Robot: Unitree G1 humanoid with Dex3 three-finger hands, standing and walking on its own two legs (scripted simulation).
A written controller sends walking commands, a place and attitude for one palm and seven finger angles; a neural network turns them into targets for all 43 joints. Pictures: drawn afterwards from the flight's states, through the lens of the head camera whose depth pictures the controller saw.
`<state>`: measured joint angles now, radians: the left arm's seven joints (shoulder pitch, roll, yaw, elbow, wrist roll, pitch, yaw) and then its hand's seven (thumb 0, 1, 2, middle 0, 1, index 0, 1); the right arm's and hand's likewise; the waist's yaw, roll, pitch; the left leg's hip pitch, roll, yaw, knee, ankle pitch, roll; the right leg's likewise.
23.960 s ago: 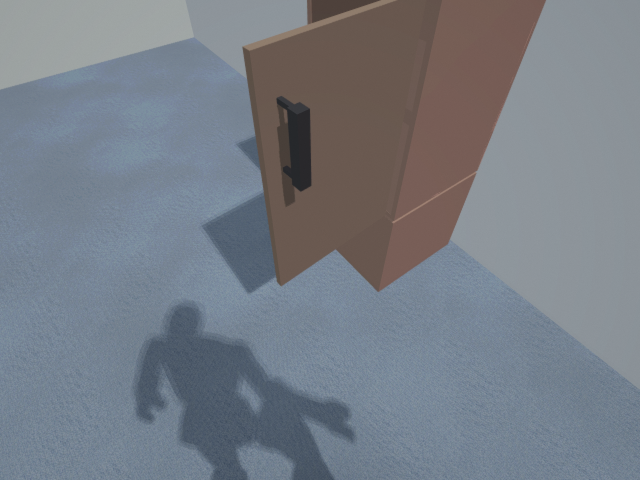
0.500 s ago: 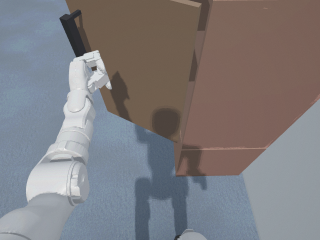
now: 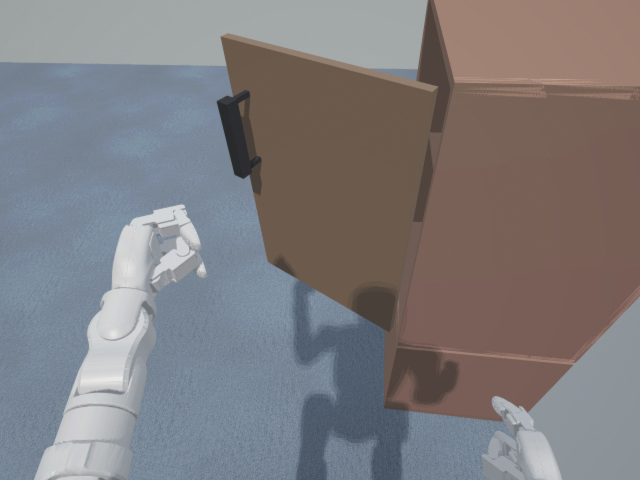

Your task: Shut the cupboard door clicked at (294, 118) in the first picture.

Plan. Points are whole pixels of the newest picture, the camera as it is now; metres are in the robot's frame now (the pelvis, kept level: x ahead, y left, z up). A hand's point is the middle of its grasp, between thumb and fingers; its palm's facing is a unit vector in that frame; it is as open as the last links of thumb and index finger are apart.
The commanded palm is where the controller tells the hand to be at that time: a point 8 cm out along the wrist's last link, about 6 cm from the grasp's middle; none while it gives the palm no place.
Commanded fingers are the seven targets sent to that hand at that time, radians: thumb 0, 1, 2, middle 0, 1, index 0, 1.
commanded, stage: draw the hand back to the body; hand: left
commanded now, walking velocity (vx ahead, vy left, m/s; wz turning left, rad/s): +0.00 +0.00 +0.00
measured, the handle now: (243, 134) +0.69 +0.19 +0.09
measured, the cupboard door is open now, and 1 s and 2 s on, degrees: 61 61 61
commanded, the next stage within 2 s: step back with the hand held close in 0.96 s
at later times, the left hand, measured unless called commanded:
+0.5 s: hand (65, 323) +0.23 +0.27 +0.15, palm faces +0.42 -0.83 -0.36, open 5.5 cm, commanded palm +0.17 +0.31 +0.17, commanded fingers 0.00 0.90 0.90 -0.28 -0.39 -0.28 -0.39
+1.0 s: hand (27, 352) +0.19 +0.27 +0.17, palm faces +0.49 -0.78 -0.38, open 7.4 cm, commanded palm +0.14 +0.31 +0.18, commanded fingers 0.00 0.90 0.90 -0.20 -0.30 -0.20 -0.30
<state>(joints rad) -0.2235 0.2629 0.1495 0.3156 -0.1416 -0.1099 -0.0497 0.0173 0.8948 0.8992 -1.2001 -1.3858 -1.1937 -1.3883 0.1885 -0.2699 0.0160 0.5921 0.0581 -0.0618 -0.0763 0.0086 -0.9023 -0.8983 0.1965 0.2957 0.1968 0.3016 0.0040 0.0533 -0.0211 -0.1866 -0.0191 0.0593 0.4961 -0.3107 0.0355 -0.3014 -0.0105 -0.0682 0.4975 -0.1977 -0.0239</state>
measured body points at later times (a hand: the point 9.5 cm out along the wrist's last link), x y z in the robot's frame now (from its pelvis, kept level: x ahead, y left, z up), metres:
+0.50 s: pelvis +0.03 +0.01 +0.01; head +0.01 -0.02 +0.46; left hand +0.20 +0.31 +0.17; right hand +0.21 -0.19 -0.09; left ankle -0.03 +0.09 -0.74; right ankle +0.04 -0.10 -0.74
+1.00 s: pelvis +0.01 +0.01 +0.01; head -0.02 -0.02 +0.46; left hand +0.16 +0.31 +0.19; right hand +0.20 -0.21 -0.08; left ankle -0.03 +0.09 -0.74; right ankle +0.04 -0.10 -0.74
